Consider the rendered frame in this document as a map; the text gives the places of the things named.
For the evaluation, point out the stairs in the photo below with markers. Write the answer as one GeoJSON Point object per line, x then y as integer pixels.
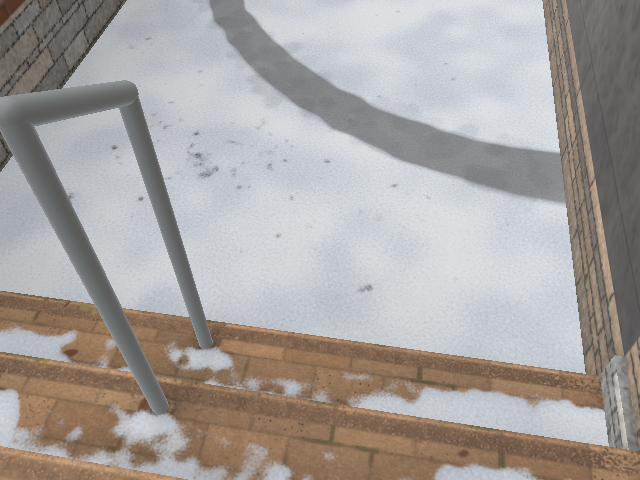
{"type": "Point", "coordinates": [265, 404]}

